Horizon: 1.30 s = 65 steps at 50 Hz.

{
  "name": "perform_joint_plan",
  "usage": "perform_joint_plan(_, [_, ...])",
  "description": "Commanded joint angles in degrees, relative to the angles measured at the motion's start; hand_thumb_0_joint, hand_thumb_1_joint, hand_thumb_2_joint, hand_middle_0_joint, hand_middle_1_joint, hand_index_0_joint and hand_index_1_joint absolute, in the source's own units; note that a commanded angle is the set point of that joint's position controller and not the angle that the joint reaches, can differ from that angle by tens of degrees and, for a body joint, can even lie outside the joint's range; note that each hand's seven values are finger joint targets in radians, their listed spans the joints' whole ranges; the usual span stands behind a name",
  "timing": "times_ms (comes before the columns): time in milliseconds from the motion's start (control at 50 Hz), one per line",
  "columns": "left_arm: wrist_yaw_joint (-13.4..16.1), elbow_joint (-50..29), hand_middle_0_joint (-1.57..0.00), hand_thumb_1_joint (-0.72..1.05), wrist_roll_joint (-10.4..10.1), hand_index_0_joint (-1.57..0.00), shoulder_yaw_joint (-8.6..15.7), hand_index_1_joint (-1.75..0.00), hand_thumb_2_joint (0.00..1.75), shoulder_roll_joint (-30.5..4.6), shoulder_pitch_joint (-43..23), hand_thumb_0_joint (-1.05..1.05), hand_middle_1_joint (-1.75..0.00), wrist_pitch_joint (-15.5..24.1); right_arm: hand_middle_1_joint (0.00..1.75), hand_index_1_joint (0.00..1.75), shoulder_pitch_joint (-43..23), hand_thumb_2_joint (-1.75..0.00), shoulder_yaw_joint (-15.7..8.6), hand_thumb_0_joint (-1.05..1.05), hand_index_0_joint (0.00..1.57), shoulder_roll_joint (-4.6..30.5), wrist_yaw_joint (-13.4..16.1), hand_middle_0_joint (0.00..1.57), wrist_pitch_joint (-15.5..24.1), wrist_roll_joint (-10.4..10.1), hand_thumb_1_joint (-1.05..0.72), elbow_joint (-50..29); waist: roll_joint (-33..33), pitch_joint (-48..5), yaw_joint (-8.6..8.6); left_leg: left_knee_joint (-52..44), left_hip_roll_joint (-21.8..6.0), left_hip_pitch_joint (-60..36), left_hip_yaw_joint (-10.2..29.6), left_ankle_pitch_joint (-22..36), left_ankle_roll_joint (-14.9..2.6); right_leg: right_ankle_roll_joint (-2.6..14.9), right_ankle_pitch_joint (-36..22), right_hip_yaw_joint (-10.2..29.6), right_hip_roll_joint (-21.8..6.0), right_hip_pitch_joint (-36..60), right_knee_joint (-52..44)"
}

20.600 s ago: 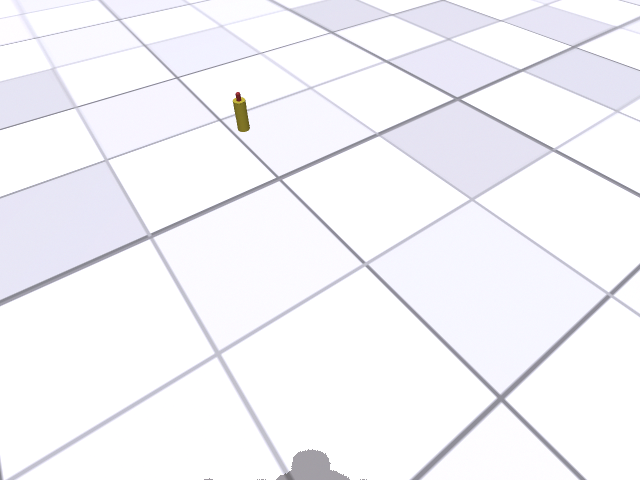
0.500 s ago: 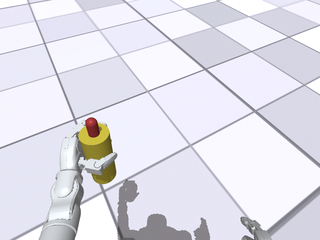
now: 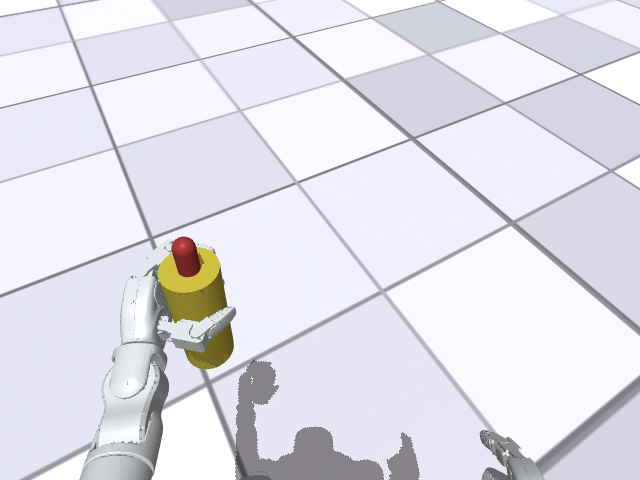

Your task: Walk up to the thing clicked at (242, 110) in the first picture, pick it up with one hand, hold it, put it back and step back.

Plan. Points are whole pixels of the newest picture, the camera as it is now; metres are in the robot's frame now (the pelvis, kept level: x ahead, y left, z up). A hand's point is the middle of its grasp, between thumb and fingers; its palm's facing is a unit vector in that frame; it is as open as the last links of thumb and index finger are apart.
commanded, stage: hold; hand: left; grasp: from the side
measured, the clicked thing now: (198, 302) +0.33 +0.17 +0.04
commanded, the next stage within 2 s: crouch in 0.22 s
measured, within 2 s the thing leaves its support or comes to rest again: neither
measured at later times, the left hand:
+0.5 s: hand (200, 301) +0.33 +0.16 +0.04, palm faces +0.09 -1.00 -0.02, open 9.8 cm
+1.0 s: hand (220, 349) +0.36 +0.18 -0.17, palm faces +0.12 -0.99 -0.02, open 9.9 cm
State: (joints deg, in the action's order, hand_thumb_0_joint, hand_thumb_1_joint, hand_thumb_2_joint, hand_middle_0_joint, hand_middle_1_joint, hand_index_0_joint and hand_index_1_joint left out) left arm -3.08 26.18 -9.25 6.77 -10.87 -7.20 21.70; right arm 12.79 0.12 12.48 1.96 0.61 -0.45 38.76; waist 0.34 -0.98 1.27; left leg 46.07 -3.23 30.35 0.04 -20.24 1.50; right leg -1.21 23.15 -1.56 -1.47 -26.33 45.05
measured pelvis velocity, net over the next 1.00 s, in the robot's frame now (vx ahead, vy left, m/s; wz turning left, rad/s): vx -0.04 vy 0.00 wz -0.04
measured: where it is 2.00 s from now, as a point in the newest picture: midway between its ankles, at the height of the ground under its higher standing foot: outside the picture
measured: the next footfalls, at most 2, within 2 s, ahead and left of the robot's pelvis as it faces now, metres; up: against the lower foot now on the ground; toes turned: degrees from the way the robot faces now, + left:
none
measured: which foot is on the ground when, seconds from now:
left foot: down 0.00-1.00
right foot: down 0.00-1.00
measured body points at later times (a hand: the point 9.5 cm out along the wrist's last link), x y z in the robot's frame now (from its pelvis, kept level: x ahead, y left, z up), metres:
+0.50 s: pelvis +0.00 +0.00 +0.00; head +0.03 +0.01 +0.45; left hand +0.32 +0.22 +0.05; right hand +0.12 -0.24 -0.11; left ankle +0.03 +0.13 -0.71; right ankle +0.00 -0.13 -0.71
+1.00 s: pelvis -0.04 +0.00 -0.16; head +0.10 +0.02 +0.26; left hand +0.34 +0.24 -0.17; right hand +0.09 -0.27 -0.28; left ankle +0.03 +0.13 -0.71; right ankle +0.00 -0.13 -0.71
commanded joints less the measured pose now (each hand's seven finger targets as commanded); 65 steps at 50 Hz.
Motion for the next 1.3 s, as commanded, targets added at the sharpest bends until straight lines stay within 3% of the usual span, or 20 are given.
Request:
perform_joint_plan(0, [-0.13,-17.00,-1.20,0.20,-1.15,-1.21,4.42,-1.35,1.20,-8.67,-19.74,0.00,-1.35,5.26,0.30,0.30,-1.58,-0.91,-3.00,0.00,0.20,7.64,0.39,0.20,2.39,0.12,-0.91,-7.08,1.72,-18.12,0.14,-5.77,2.09,-11.35,-0.70,11.82,-1.39,1.09,-16.04,-0.50,1.88,3.73,-6.62])
perform_joint_plan(80, [-0.35,-11.87,-1.23,0.17,-1.19,-1.24,3.34,-1.37,1.20,-6.32,-16.67,0.00,-1.37,4.43,0.30,0.30,-1.90,-0.91,-2.90,0.00,0.20,7.46,0.38,0.20,2.40,0.01,-0.92,-6.84,-0.31,-13.52,0.43,-5.97,2.03,-9.21,-0.71,10.61,-1.55,1.02,-15.07,-0.57,1.94,1.97,-6.85])
perform_joint_plan(120, [-0.37,-17.99,-1.22,0.17,-1.34,-1.23,3.55,-1.37,1.21,-7.72,-21.51,0.00,-1.37,5.38,0.30,0.30,-2.36,-0.91,-2.93,0.00,0.20,7.42,0.32,0.20,2.49,0.01,-0.91,-7.50,1.88,-15.84,-0.03,-6.17,2.23,-10.12,-0.90,9.23,-1.36,1.24,-13.58,-0.35,1.70,2.37,-7.19])
perform_joint_plan(220, [-0.40,-14.26,-1.21,0.20,-1.22,-1.23,2.67,-1.35,1.19,-6.28,-16.18,0.00,-1.35,4.62,0.30,0.30,-1.37,-0.91,-3.20,0.00,0.20,7.78,0.09,0.20,2.56,0.08,-0.92,-7.17,0.02,-17.73,0.05,-5.35,2.00,-10.97,-0.62,13.44,-1.55,1.05,-17.50,-0.65,2.01,4.05,-6.30])
perform_joint_plan(260, [-0.05,-21.75,-1.19,0.21,-0.79,-1.20,3.06,-1.34,1.19,-8.83,-22.60,0.00,-1.34,5.18,0.30,0.30,-0.90,-0.91,-2.94,0.00,0.20,7.33,0.22,0.20,2.56,0.10,-0.92,-7.25,3.27,-20.96,0.01,-5.03,2.16,-12.80,-0.85,15.92,-1.43,1.11,-20.03,-0.38,1.77,5.34,-6.20])
perform_joint_plan(280, [0.13,-15.64,-1.21,0.20,-0.50,-1.22,2.30,-1.35,1.19,-7.03,-17.36,0.00,-1.35,4.26,0.30,0.30,-0.84,-0.91,-2.96,0.00,0.20,7.46,0.20,0.20,2.29,0.07,-0.92,-6.93,1.09,-17.21,0.39,-5.54,1.92,-11.71,-0.57,14.65,-1.48,1.07,-18.36,-0.76,2.07,3.83,-6.35])
perform_joint_plan(320, [0.18,-18.38,-1.22,0.28,-1.06,-1.23,1.73,-1.31,1.17,-6.13,-20.86,0.00,-1.31,4.52,0.30,0.30,-2.13,-0.90,-2.70,0.00,0.20,7.07,0.22,0.20,2.56,-0.04,-0.88,-7.45,0.93,-15.42,0.61,-6.03,2.16,-10.31,-0.82,10.88,-1.57,1.03,-15.61,-0.42,1.70,2.96,-7.27])
perform_joint_plan(340, [0.55,-12.13,-1.23,0.27,-0.65,-1.24,2.56,-1.29,1.14,-5.97,-17.01,0.00,-1.30,3.86,0.30,0.30,-1.83,-0.90,-3.05,0.00,0.20,7.51,0.23,0.20,2.49,-0.04,-0.89,-7.04,-0.40,-14.35,0.57,-6.34,1.99,-9.77,-0.73,9.73,-1.60,1.06,-14.08,-0.66,1.93,2.27,-7.29])
perform_joint_plan(380, [0.91,-16.75,-1.23,0.27,-0.43,-1.24,3.25,-1.30,1.14,-7.65,-21.58,0.00,-1.31,4.70,0.30,0.30,-1.98,-0.90,-3.11,0.00,0.20,7.55,0.09,0.20,2.52,0.12,-0.88,-6.86,2.07,-14.84,0.21,-6.35,1.98,-9.93,-0.75,8.80,-1.37,1.37,-12.84,-0.59,1.77,1.57,-7.04])
perform_joint_plan(440, [1.55,-10.45,-1.24,0.27,0.04,-1.26,2.72,-1.32,1.17,-4.93,-18.10,0.00,-1.33,4.83,0.30,0.30,-2.12,-0.90,-3.27,0.00,0.20,7.39,-0.45,0.20,2.47,0.41,-0.88,-6.92,0.33,-11.63,0.60,-5.53,1.80,-6.46,-0.42,7.54,-1.47,1.49,-11.61,-1.03,1.94,-0.99,-5.81])
perform_joint_plan(560, [1.16,-3.97,-1.25,0.22,0.65,-1.26,3.99,-1.35,1.19,-4.57,-20.83,0.00,-1.35,9.87,0.30,0.30,-1.78,-0.90,-4.25,0.00,0.20,7.88,-1.79,0.20,2.98,1.30,-0.89,-6.23,-0.43,-13.42,1.47,0.60,1.86,0.04,-0.16,5.14,-1.69,1.63,-9.69,-0.46,1.77,-8.50,-0.32])
perform_joint_plan(620, [0.85,-2.21,-1.24,0.18,0.98,-1.26,6.82,-1.35,1.18,-7.30,-24.46,0.00,-1.35,14.21,0.30,0.30,-1.86,-0.90,-4.54,0.00,0.20,7.97,-2.59,0.20,3.24,1.86,-0.89,-6.35,1.49,-17.03,1.22,5.10,2.01,4.30,0.36,0.82,-1.51,2.00,-5.11,-0.09,1.69,-14.52,4.21])
perform_joint_plan(740, [-1.14,5.42,-1.27,0.17,0.08,-1.28,6.90,-1.37,1.19,-6.97,-27.65,0.00,-1.37,22.08,0.30,0.30,-0.91,-0.91,-4.56,0.00,0.20,9.28,-3.64,0.20,3.94,2.84,-0.90,-5.81,2.84,-27.65,2.94,19.11,1.84,14.58,2.42,0.74,-1.60,2.50,-3.11,-1.14,2.54,-30.30,18.43])
perform_joint_plan(820, [-2.46,7.87,-1.25,0.18,0.51,-1.26,9.96,-1.35,1.19,-11.99,-31.82,0.00,-1.34,25.76,0.30,0.30,-1.88,-0.91,-4.08,0.00,0.20,10.05,-3.67,0.20,3.81,3.29,-0.89,-5.98,5.74,-32.87,2.11,26.86,1.74,23.44,2.79,-1.89,-1.64,2.83,0.11,-0.02,2.48,-38.28,25.98])
perform_joint_plan(900, [-3.01,10.57,-1.23,0.18,-0.16,-1.23,11.06,-1.33,1.19,-11.99,-34.38,0.00,-1.32,26.72,0.30,0.30,-1.44,-0.91,-4.08,0.00,0.20,10.94,-4.10,0.20,3.15,3.97,-0.90,-5.25,6.54,-39.38,2.33,34.01,1.49,28.48,3.32,0.59,-1.66,2.87,-1.02,-0.14,2.72,-44.63,32.85])
perform_joint_plan(940, [-2.98,11.86,-1.23,0.18,-0.52,-1.23,13.98,-1.33,1.20,-14.65,-34.14,0.00,-1.32,26.83,0.30,0.30,-1.50,-0.91,-3.99,0.00,0.20,11.33,-4.32,0.20,2.58,4.05,-0.90,-4.78,6.63,-40.40,1.38,36.87,1.50,31.65,3.30,0.65,-1.66,2.96,-0.70,-0.21,3.01,-47.16,35.80])
perform_joint_plan(960, [-3.25,11.99,-1.24,0.20,-0.26,-1.24,13.13,-1.34,1.22,-13.74,-34.54,0.00,-1.33,27.00,0.30,0.30,-1.57,-0.91,-3.95,0.00,0.20,11.18,-4.44,0.20,2.47,4.32,-0.90,-4.78,5.82,-42.07,1.94,39.07,1.47,33.68,3.12,1.40,-1.95,2.72,-1.74,0.23,2.95,-47.32,36.92])
perform_joint_plan(1020, [-4.29,13.03,-1.24,0.22,0.01,-1.24,12.68,-1.35,1.23,-13.35,-35.74,0.00,-1.34,27.06,0.30,0.30,-1.03,-0.91,-4.07,0.00,0.20,11.34,-4.96,0.20,2.17,4.75,-0.91,-3.59,4.35,-43.51,3.00,43.72,1.36,39.10,2.98,0.80,-2.30,2.52,-1.82,0.82,3.18,-49.84,40.19])
perform_joint_plan(1120, [-4.89,15.67,-1.24,0.23,0.60,-1.24,17.15,-1.37,1.26,-17.65,-39.02,0.00,-1.36,27.80,0.30,0.30,-1.08,-0.91,-3.73,0.00,0.20,11.75,-5.56,0.20,1.70,5.50,-0.92,-1.47,4.76,-44.75,2.70,50.28,1.06,45.46,3.24,-2.02,-2.29,2.86,1.44,-0.15,3.53,-57.27,47.44])
perform_joint_plan(1280, [-4.98,18.40,-1.24,0.18,2.28,-1.24,19.21,-1.38,1.27,-20.78,-44.92,0.00,-1.37,30.30,0.30,0.30,-2.62,-0.91,-2.60,0.00,0.20,11.86,-6.23,0.20,1.10,6.97,-0.92,-0.10,7.81,-45.35,3.23,58.85,0.93,54.05,2.85,-8.19,-1.76,3.36,7.49,-1.54,4.05,-67.45,57.41])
